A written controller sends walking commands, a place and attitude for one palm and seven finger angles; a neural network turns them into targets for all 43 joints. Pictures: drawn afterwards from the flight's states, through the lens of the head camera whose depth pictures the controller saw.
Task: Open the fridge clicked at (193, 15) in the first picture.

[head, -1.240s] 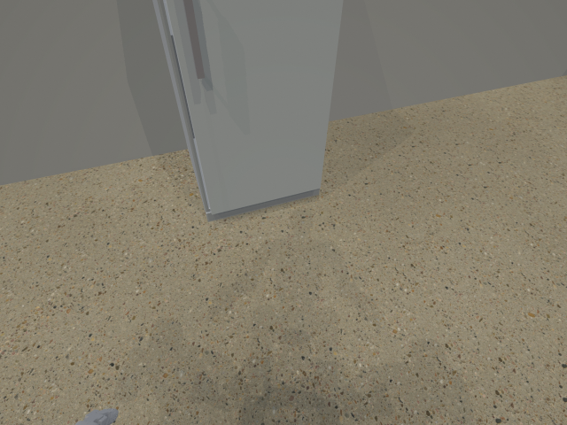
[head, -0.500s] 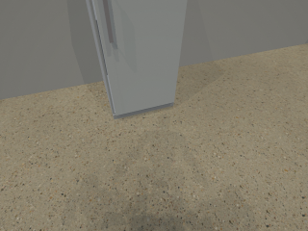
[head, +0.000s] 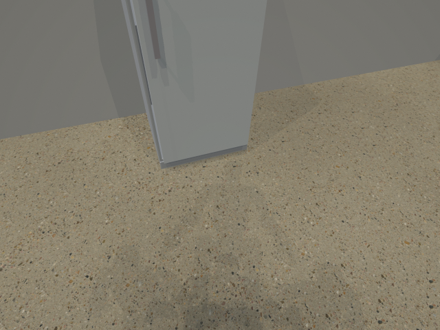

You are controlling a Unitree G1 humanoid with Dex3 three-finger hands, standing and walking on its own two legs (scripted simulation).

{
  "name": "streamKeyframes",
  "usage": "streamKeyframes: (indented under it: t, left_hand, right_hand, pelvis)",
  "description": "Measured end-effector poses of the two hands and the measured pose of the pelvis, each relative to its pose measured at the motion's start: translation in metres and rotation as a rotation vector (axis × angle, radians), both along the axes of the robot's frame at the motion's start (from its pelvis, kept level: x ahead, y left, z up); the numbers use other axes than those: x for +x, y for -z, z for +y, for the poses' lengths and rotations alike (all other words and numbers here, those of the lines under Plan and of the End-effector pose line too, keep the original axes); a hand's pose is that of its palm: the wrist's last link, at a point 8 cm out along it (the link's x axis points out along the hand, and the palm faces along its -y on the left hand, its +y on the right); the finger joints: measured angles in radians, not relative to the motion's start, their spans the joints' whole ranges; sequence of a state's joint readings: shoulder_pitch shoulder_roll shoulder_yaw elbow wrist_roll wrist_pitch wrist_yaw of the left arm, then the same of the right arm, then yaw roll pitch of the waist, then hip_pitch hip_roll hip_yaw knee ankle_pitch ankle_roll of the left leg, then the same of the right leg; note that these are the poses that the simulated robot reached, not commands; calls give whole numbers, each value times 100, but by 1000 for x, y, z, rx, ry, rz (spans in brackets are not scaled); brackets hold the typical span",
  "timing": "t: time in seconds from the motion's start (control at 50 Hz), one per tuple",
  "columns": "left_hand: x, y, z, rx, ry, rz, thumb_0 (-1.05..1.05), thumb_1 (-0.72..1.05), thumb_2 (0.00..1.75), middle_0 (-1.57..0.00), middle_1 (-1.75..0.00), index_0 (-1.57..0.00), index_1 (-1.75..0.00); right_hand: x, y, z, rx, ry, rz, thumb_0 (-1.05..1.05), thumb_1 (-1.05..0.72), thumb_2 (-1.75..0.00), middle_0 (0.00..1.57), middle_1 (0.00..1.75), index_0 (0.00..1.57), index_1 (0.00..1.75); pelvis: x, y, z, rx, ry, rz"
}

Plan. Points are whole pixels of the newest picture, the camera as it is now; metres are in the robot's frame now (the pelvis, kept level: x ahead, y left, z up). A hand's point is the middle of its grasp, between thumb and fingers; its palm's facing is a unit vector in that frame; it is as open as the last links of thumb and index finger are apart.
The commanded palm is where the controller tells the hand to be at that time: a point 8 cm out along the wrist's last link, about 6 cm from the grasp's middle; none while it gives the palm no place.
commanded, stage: look at it before walking up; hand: left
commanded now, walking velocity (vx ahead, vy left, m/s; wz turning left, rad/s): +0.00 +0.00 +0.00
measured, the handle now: (149, 11) +1.09 +0.32 +0.14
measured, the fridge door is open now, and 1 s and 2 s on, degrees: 0 0 0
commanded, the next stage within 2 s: walk to a spot facing it in 0.20 s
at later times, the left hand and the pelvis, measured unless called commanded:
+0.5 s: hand out of the picture +0.07 +0.23 -0.17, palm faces -0.05 -0.96 -0.28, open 7.4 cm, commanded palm none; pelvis +0.03 +0.00 -0.01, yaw -3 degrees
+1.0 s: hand out of the picture +0.11 +0.13 -0.17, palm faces -0.12 -0.98 -0.15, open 7.4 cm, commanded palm none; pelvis +0.19 -0.04 -0.01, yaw -13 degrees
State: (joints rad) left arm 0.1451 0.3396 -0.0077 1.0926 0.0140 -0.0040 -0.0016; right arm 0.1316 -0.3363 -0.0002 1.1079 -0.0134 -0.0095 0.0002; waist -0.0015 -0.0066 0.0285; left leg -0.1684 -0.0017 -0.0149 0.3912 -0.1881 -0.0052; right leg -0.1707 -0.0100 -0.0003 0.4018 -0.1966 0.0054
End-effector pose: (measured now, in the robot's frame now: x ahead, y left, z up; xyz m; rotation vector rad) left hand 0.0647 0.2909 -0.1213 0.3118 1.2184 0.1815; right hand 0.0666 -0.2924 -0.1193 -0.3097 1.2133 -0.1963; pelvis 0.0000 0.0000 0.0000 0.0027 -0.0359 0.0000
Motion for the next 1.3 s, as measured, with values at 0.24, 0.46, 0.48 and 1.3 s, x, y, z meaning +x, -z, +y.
streamKeyframes:
  t: [0.24,0.46,0.48,1.3]
  left_hand:
    - [8,-2,3,6,1,-6,1,90,90,-20,-30,-20,-30]
    - [4,8,-11,-26,-4,44,0,91,90,-20,-30,-20,-30]
    - [2,11,-15,-38,-1,59,0,91,90,-20,-30,-20,-30]
    - [346,36,-82,-140,214,132,1,91,90,-20,-30,-20,-30]
  right_hand:
    - [13,-2,1,-2,-9,-12,1,-90,-89,20,30,21,30]
    - [10,9,14,35,23,-5,0,-90,-90,20,30,20,30]
    - [7,12,17,47,36,0,0,-90,-90,20,30,20,30]
    - [243,12,37,75,417,-122,-3,-95,-89,20,30,21,30]
  pelvis:
    - [6,-1,1,0,0,2]
    - [20,3,0,3,41,7]
    - [24,5,-1,4,51,9]
    - [332,9,-15,-2,375,13]
